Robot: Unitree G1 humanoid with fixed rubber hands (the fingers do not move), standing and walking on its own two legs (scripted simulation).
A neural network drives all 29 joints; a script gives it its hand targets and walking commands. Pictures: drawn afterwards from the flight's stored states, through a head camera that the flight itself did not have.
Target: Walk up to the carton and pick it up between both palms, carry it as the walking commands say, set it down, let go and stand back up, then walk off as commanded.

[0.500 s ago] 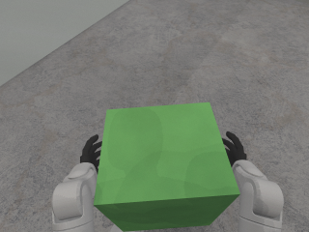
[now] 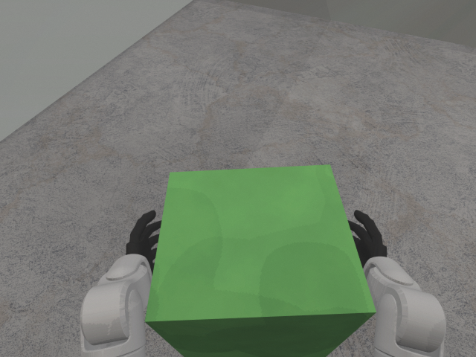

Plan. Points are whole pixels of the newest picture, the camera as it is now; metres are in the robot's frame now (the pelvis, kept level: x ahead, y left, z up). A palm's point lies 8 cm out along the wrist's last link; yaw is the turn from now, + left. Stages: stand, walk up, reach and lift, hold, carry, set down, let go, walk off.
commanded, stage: carry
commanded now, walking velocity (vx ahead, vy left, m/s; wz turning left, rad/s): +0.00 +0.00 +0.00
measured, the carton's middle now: (254, 272) +0.25 -0.02 +0.00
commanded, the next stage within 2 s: none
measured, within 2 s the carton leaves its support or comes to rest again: neither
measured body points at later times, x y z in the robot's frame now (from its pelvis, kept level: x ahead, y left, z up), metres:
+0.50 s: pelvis +0.04 -0.04 -0.01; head +0.04 -0.04 +0.44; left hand +0.29 +0.13 +0.06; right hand +0.30 -0.21 +0.06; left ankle +0.02 +0.08 -0.74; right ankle +0.01 -0.10 -0.74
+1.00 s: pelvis -0.02 -0.02 -0.01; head -0.05 -0.03 +0.44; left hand +0.23 +0.15 +0.07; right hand +0.24 -0.19 +0.07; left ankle +0.02 +0.08 -0.74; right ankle +0.01 -0.10 -0.74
